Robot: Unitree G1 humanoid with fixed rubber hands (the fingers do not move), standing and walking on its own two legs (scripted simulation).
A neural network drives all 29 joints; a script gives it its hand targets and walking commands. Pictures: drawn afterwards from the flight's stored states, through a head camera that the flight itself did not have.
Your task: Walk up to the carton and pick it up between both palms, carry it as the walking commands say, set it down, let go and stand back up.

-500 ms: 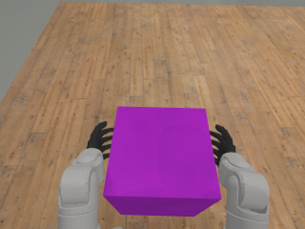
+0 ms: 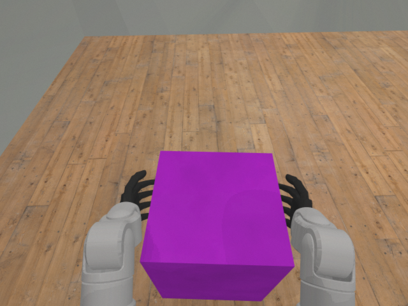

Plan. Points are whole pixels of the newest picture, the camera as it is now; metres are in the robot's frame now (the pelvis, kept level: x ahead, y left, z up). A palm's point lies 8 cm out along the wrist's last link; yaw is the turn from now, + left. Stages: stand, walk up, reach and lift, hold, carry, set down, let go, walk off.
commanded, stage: carry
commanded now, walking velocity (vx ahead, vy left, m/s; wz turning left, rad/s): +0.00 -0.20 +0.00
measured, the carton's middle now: (213, 230) +0.27 +0.00 +0.00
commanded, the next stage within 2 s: none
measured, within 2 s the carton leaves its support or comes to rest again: neither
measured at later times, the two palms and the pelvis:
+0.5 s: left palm (205, 205) +0.28 +0.02 +0.09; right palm (376, 207) +0.28 -0.28 +0.09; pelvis +0.01 -0.14 +0.00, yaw +0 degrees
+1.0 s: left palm (281, 233) +0.23 -0.11 +0.09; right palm out of the picture +0.24 -0.41 +0.10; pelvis -0.03 -0.27 +0.01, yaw +1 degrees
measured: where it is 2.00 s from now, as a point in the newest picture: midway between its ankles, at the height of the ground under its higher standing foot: outside the picture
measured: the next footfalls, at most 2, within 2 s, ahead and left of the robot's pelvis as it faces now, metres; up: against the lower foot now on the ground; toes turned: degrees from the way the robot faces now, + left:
left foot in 0.18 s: +0.02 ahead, +0.05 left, +0.00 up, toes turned +12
right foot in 0.48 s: +0.07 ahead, -0.26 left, +0.00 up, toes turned -6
